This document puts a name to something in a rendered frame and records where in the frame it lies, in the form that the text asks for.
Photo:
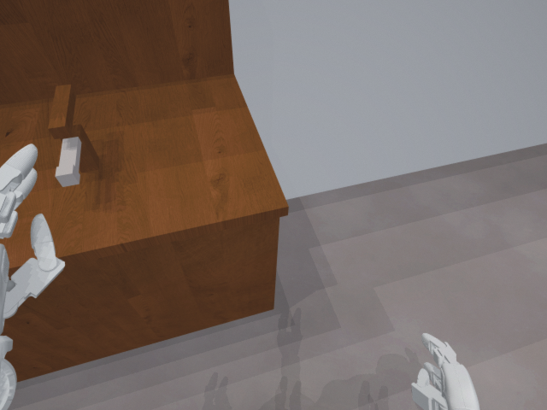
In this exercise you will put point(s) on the right robot hand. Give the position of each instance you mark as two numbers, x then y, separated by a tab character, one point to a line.
454	387

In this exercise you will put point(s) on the tap lever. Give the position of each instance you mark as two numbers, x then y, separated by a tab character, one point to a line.
68	171

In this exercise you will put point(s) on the counter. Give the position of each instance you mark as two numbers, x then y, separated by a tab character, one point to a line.
174	225

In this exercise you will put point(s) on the left robot hand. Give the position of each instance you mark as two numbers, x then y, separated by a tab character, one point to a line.
17	178

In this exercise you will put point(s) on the left robot forearm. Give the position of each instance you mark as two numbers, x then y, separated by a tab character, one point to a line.
8	379

